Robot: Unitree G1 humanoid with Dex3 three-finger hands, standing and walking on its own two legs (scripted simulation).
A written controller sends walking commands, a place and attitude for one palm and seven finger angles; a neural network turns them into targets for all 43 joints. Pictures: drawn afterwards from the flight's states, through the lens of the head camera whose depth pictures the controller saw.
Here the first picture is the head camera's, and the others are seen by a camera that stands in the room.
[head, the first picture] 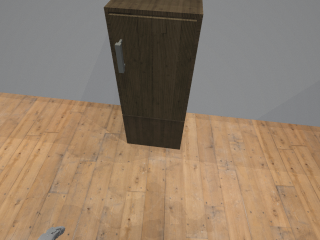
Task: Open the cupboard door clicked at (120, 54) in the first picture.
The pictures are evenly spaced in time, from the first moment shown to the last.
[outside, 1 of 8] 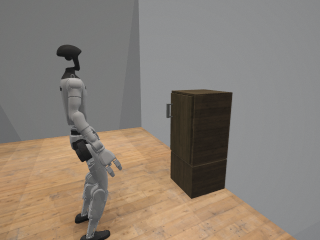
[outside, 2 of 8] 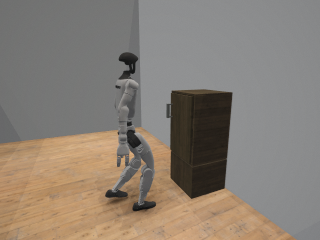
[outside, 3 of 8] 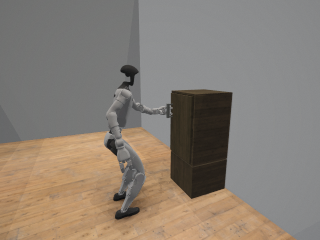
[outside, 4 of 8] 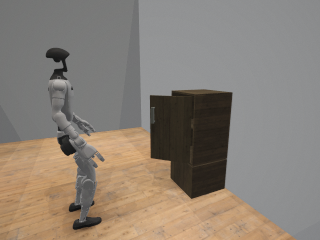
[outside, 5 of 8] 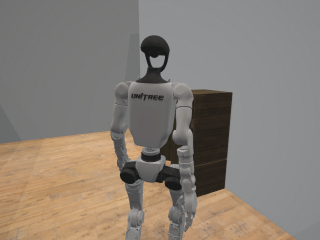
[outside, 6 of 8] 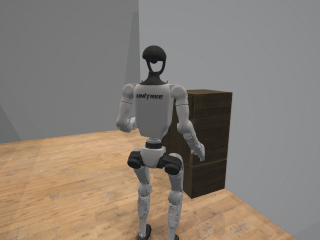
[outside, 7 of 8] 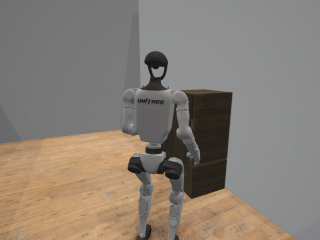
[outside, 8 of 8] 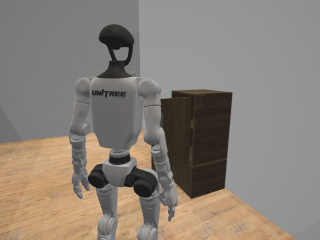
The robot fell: no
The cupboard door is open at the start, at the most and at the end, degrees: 0 95 95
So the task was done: yes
